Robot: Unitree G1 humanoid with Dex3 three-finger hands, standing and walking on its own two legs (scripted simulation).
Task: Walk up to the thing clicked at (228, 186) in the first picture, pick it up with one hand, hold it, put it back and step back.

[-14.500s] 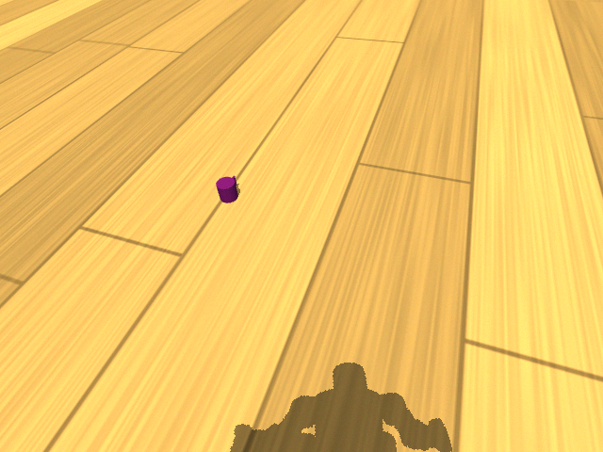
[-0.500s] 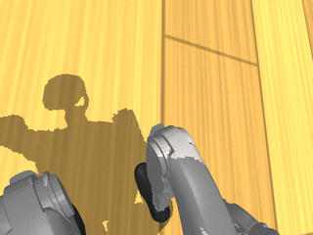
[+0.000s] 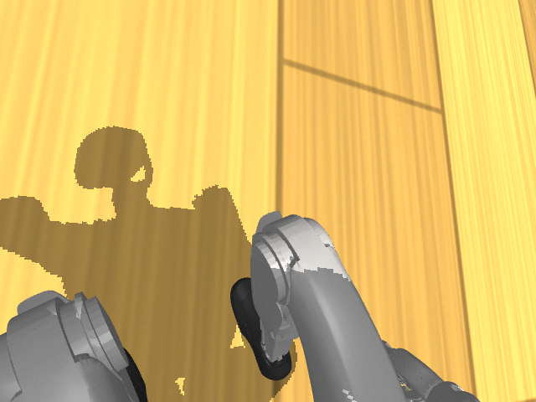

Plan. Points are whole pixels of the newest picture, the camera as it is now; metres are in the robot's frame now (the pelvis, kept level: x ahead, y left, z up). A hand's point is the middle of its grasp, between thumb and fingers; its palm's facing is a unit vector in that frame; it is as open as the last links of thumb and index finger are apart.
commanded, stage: close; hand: left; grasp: from above
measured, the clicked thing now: out of the picture +0.47 +0.35 -0.25
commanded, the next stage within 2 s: settle in 0.36 s
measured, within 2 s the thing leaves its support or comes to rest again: leaves its support in 0.92 s
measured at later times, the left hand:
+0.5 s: hand out of the picture +0.44 +0.36 -0.21, palm faces -0.43 -0.14 -0.89, open 12.0 cm
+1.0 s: hand out of the picture +0.43 +0.36 -0.19, palm faces -0.40 -0.12 -0.91, open 11.7 cm
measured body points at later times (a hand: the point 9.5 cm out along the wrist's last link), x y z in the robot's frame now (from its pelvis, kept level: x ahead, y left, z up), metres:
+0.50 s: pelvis +0.00 +0.00 +0.00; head +0.26 +0.12 +0.34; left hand +0.46 +0.36 -0.16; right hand +0.06 -0.26 -0.07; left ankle +0.07 +0.13 -0.26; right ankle +0.11 -0.12 -0.26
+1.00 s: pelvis +0.01 +0.00 +0.01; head +0.25 +0.13 +0.37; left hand +0.45 +0.36 -0.14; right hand +0.09 -0.26 -0.06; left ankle +0.07 +0.13 -0.26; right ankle +0.11 -0.12 -0.26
